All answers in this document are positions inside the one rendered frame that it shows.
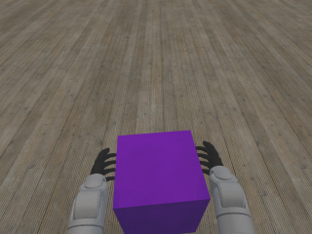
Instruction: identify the robot right forearm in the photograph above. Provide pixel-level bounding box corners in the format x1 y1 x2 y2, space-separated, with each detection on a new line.
209 166 255 234

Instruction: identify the robot left hand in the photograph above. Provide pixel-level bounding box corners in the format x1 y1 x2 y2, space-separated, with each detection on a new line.
90 147 117 181

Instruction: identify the robot left forearm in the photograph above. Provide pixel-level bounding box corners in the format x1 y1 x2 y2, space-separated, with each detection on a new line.
66 174 108 234

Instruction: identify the carton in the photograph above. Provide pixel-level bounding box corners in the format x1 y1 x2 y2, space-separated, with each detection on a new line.
112 130 211 234

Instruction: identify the robot right hand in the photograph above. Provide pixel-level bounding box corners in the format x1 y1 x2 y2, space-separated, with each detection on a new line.
195 141 223 176

